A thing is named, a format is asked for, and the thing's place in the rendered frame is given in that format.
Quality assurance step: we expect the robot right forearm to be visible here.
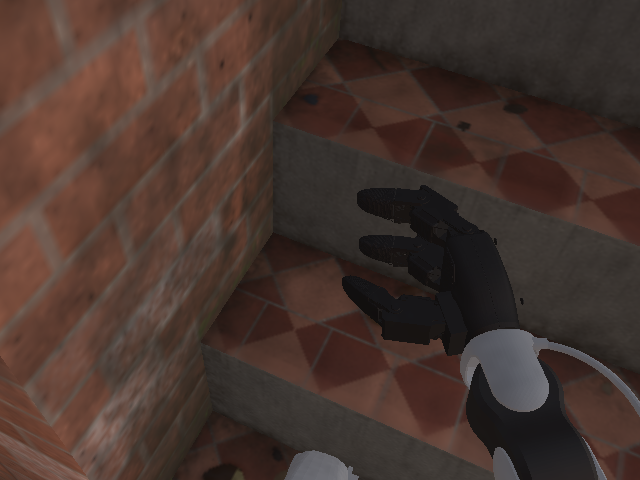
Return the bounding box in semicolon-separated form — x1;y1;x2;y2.
460;329;607;480

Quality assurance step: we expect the right robot hand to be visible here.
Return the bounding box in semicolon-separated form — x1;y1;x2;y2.
342;185;524;356

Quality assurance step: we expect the left robot thigh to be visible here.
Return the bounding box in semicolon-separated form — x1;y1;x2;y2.
284;450;359;480

